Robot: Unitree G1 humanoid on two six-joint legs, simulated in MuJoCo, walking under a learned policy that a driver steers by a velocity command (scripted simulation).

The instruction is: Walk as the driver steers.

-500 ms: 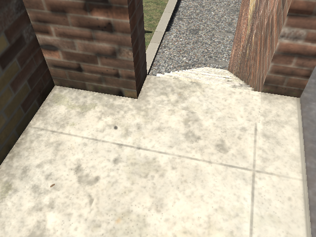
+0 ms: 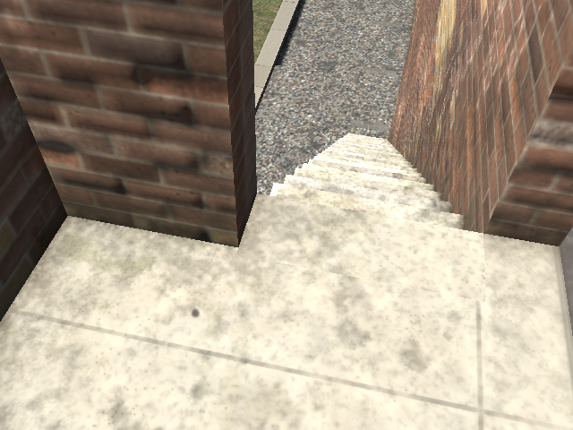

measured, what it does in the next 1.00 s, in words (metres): walks ahead: right foot, then left foot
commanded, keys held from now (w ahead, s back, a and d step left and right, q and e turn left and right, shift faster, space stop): w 1.00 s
